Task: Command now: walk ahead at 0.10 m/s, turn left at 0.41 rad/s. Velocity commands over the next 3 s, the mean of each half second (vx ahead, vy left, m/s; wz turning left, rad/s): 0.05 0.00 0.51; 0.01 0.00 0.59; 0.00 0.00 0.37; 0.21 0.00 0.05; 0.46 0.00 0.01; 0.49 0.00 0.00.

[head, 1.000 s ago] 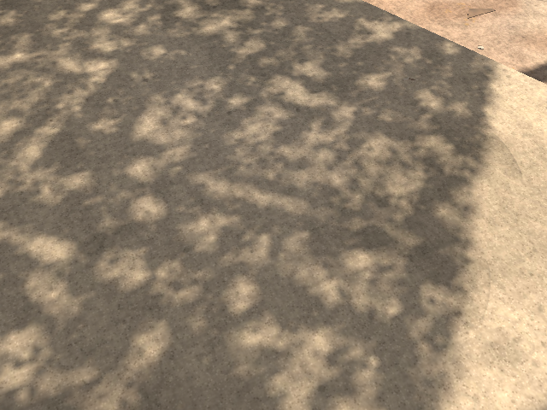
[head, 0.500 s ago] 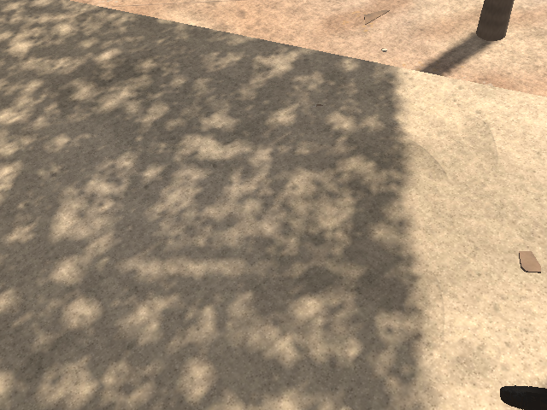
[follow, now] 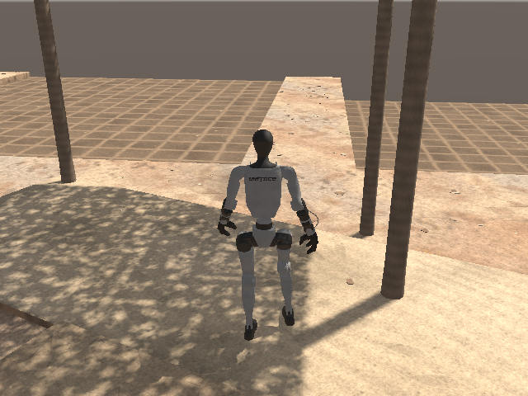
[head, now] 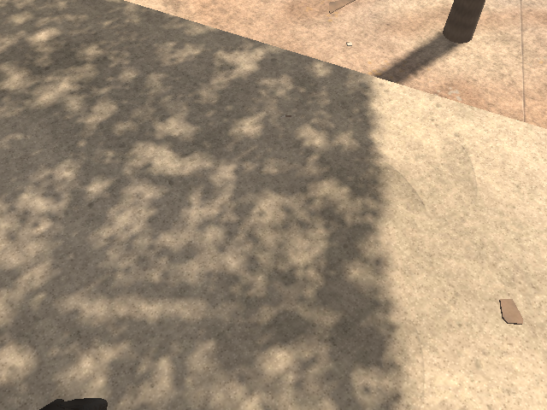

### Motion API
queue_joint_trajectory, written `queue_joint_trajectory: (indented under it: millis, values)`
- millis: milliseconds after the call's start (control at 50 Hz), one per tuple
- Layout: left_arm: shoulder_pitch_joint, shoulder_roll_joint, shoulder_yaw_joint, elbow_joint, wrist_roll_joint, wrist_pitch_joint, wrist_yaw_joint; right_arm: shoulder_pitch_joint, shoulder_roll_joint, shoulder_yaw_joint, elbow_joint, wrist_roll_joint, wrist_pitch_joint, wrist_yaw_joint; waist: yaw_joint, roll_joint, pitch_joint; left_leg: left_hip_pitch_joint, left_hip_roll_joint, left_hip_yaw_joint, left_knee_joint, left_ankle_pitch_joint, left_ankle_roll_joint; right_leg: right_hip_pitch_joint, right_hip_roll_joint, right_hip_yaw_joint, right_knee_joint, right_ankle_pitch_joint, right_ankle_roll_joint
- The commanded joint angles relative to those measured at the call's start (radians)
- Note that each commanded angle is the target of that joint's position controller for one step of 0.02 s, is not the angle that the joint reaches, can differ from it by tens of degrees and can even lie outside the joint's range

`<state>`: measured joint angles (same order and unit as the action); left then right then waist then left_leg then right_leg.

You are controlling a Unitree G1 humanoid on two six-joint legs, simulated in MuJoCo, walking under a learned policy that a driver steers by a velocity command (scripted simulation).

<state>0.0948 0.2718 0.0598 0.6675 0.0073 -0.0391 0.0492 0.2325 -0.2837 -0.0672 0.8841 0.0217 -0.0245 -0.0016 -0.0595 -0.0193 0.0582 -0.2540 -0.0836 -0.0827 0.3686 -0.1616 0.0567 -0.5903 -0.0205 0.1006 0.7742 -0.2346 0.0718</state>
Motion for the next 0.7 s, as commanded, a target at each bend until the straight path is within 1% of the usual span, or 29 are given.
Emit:
queue_joint_trajectory:
  millis: [20,60,80,100,120,140,160,180,200,220,240,260,280,320,360,400,440,460,480,500,520,540,560,580,600,620,640,660,700]
  values:
    - [0.037,0.072,0.019,-0.054,-0.006,0.006,-0.002,-0.057,-0.181,-0.043,-0.084,0.012,0.010,-0.015,0.047,0.125,-0.156,-0.002,0.222,-0.196,-0.032,0.379,0.154,0.190,0.046,-0.020,-0.094,0.057,0.010]
    - [0.018,0.091,0.025,-0.066,-0.011,-0.001,-0.009,-0.055,-0.178,-0.043,-0.093,0.012,0.024,-0.018,0.046,0.141,-0.144,0.028,0.218,-0.265,0.004,0.282,0.142,0.215,0.060,-0.007,-0.184,0.025,0.003]
    - [0.035,0.099,0.030,-0.064,-0.013,-0.008,-0.013,-0.073,-0.173,-0.041,-0.104,0.014,0.030,-0.021,0.065,0.148,-0.140,0.039,0.206,-0.294,0.034,0.247,0.126,0.252,0.062,-0.006,-0.267,0.047,-0.008]
    - [0.070,0.105,0.034,-0.056,-0.013,-0.018,-0.016,-0.097,-0.162,-0.037,-0.118,0.016,0.034,-0.025,0.094,0.151,-0.136,0.029,0.177,-0.303,0.079,0.218,0.097,0.323,0.053,-0.012,-0.388,0.139,-0.025]
    - [0.096,0.144,0.044,-0.055,-0.002,-0.024,-0.012,-0.076,-0.123,-0.024,-0.129,0.008,0.034,-0.029,0.087,0.116,-0.166,-0.026,0.137,-0.288,0.160,0.113,0.050,0.443,-0.046,0.039,-0.429,0.255,-0.065]
    - [0.117,0.208,0.056,-0.072,0.015,-0.016,0.003,-0.023,-0.059,-0.005,-0.140,-0.017,0.031,-0.026,0.060,-0.081,-0.227,-0.151,0.048,-0.163,0.390,-0.233,-0.007,0.593,-0.278,0.214,-0.383,0.585,-0.159]
    - [0.123,0.204,0.055,-0.064,0.045,-0.003,-0.007,0.039,-0.086,-0.011,-0.159,-0.005,0.025,-0.025,0.030,-0.284,-0.256,-0.330,-0.034,-0.045,0.566,-0.558,-0.052,0.638,-0.423,0.428,-0.390,0.724,-0.325]
    - [0.106,0.151,0.044,-0.080,0.031,-0.001,-0.013,0.068,-0.167,-0.034,-0.134,-0.006,0.026,-0.023,0.037,-0.192,-0.246,-0.352,0.028,-0.058,0.738,-0.526,-0.087,0.618,-0.409,0.407,-0.396,0.693,-0.353]
    - [0.074,0.112,0.033,-0.087,0.024,-0.002,-0.015,0.044,-0.197,-0.050,-0.124,0.006,0.037,-0.024,0.040,-0.126,-0.206,-0.372,0.048,-0.047,0.817,-0.457,-0.112,0.582,-0.343,0.283,-0.382,0.655,-0.316]
    - [0.037,0.106,0.030,-0.092,0.018,0.002,-0.016,0.042,-0.184,-0.053,-0.115,0.008,0.056,-0.029,0.028,-0.084,-0.185,-0.372,0.067,-0.036,0.843,-0.401,-0.133,0.543,-0.288,0.197,-0.383,0.584,-0.282]
    - [0.013,0.108,0.030,-0.088,0.010,0.006,-0.015,0.026,-0.173,-0.053,-0.126,0.005,0.071,-0.032,0.028,-0.091,-0.160,-0.373,0.080,-0.025,0.855,-0.349,-0.150,0.502,-0.272,0.154,-0.394,0.550,-0.276]
    - [0.009,0.118,0.031,-0.083,0.014,0.010,-0.013,0.017,-0.144,-0.046,-0.139,0.006,0.079,-0.028,0.026,-0.103,-0.142,-0.346,0.081,0.002,0.841,-0.313,-0.160,0.452,-0.244,0.100,-0.411,0.537,-0.274]
    - [0.011,0.122,0.034,-0.077,0.018,0.013,-0.011,0.004,-0.124,-0.041,-0.155,0.008,0.083,-0.025,0.031,-0.123,-0.135,-0.332,0.081,0.025,0.807,-0.286,-0.167,0.437,-0.228,0.062,-0.425,0.515,-0.278]
    - [0.025,0.132,0.040,-0.070,0.018,0.019,-0.004,-0.039,-0.102,-0.032,-0.192,0.007,0.084,-0.020,0.051,-0.149,-0.145,-0.325,0.096,0.047,0.714,-0.259,-0.171,0.462,-0.241,0.029,-0.435,0.496,-0.292]
    - [0.024,0.148,0.048,-0.066,0.013,0.023,-0.001,-0.068,-0.091,-0.025,-0.220,0.001,0.083,-0.009,0.063,-0.152,-0.166,-0.270,0.116,0.062,0.605,-0.240,-0.160,0.466,-0.257,-0.002,-0.430,0.475,-0.295]
    - [0.017,0.172,0.057,-0.063,0.006,0.025,-0.004,-0.080,-0.095,-0.024,-0.240,-0.002,0.083,0.003,0.069,-0.161,-0.181,-0.194,0.119,0.090,0.509,-0.219,-0.141,0.450,-0.272,-0.028,-0.426,0.455,-0.293]
    - [0.024,0.186,0.063,-0.054,-0.005,0.026,-0.010,-0.079,-0.114,-0.031,-0.254,-0.001,0.087,0.014,0.071,-0.173,-0.176,-0.145,0.110,0.120,0.423,-0.206,-0.116,0.448,-0.287,-0.039,-0.412,0.406,-0.282]
    - [0.023,0.190,0.065,-0.051,-0.013,0.025,-0.013,-0.072,-0.119,-0.035,-0.258,-0.001,0.090,0.019,0.065,-0.174,-0.169,-0.118,0.106,0.131,0.365,-0.185,-0.099,0.444,-0.293,-0.044,-0.395,0.375,-0.269]
    - [0.010,0.191,0.066,-0.048,-0.023,0.025,-0.014,-0.047,-0.117,-0.038,-0.254,-0.002,0.092,0.024,0.044,-0.166,-0.164,-0.065,0.094,0.151,0.271,-0.123,-0.075,0.425,-0.288,-0.062,-0.361,0.336,-0.244]
    - [0.015,0.180,0.064,-0.039,-0.032,0.026,-0.014,-0.005,-0.116,-0.044,-0.239,-0.003,0.092,0.025,0.025,-0.149,-0.164,0.018,0.068,0.168,0.164,-0.043,-0.046,0.387,-0.265,-0.094,-0.304,0.267,-0.202]
    - [0.078,0.146,0.056,-0.011,-0.025,0.026,-0.019,0.035,-0.149,-0.057,-0.229,-0.007,0.090,0.017,0.024,-0.060,-0.155,0.138,0.079,0.103,0.070,0.090,-0.008,0.285,-0.218,-0.160,-0.190,0.137,-0.126]
    - [0.096,0.078,0.034,-0.041,0.027,0.029,-0.025,0.060,-0.281,-0.087,-0.249,-0.013,0.084,-0.003,0.056,0.275,-0.151,0.299,0.363,-0.284,0.027,0.470,0.108,0.004,-0.084,-0.269,0.145,-0.310,-0.007]
    - [0.006,0.099,0.037,-0.084,0.025,0.027,-0.015,0.042,-0.308,-0.081,-0.283,-0.048,0.063,0.005,0.005,0.301,-0.178,0.218,0.492,-0.453,-0.001,0.580,0.302,-0.113,0.013,-0.113,0.354,-0.487,0.014]
    - [-0.039,0.140,0.048,-0.089,0.003,0.029,-0.006,0.031,-0.275,-0.073,-0.282,-0.059,0.044,0.011,-0.014,0.202,-0.173,0.182,0.443,-0.394,-0.028,0.447,0.298,-0.118,-0.004,-0.048,0.428,-0.425,0.000]
    - [-0.033,0.152,0.054,-0.082,-0.006,0.032,0.002,-0.013,-0.244,-0.065,-0.277,-0.043,0.032,0.007,0.017,0.171,-0.132,0.159,0.380,-0.320,-0.027,0.355,0.238,-0.126,-0.017,-0.035,0.418,-0.331,-0.014]
    - [-0.013,0.153,0.060,-0.060,0.002,0.036,0.013,-0.057,-0.209,-0.055,-0.280,-0.021,0.034,-0.001,0.038,0.136,-0.124,0.155,0.334,-0.278,-0.020,0.297,0.187,-0.126,-0.028,-0.027,0.392,-0.257,-0.012]
    - [0.004,0.158,0.064,-0.056,0.006,0.040,0.017,-0.083,-0.189,-0.045,-0.285,-0.008,0.039,-0.008,0.053,0.154,-0.121,0.129,0.311,-0.251,-0.019,0.320,0.171,-0.097,-0.025,-0.027,0.387,-0.211,-0.005]
    - [0.017,0.152,0.063,-0.055,0.005,0.039,0.013,-0.084,-0.180,-0.040,-0.288,-0.009,0.043,-0.014,0.062,0.165,-0.135,0.115,0.292,-0.239,-0.018,0.352,0.169,-0.062,-0.009,-0.032,0.406,-0.173,0.001]
    - [0.034,0.133,0.059,-0.049,-0.001,0.035,0.006,-0.070,-0.174,-0.037,-0.289,-0.015,0.046,-0.024,0.064,0.149,-0.164,0.139,0.277,-0.231,-0.013,0.370,0.174,-0.045,0.009,-0.031,0.387,-0.127,0.008]
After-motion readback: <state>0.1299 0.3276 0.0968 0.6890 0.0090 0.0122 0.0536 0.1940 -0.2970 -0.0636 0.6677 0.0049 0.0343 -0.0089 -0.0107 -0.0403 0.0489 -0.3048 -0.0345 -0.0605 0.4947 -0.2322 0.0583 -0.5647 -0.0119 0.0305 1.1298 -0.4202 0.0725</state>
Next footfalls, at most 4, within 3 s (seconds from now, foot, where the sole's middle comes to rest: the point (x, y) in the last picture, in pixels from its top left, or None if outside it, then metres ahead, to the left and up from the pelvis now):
0.12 right None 0.16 -0.13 -0.78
0.52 left None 0.07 0.12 -0.78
1.06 right None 0.19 -0.05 -0.78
1.44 left None -0.01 0.13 -0.78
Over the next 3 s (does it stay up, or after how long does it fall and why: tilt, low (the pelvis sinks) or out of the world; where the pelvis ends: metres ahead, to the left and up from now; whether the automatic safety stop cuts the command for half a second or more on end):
stays up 0.56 0.42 -0.02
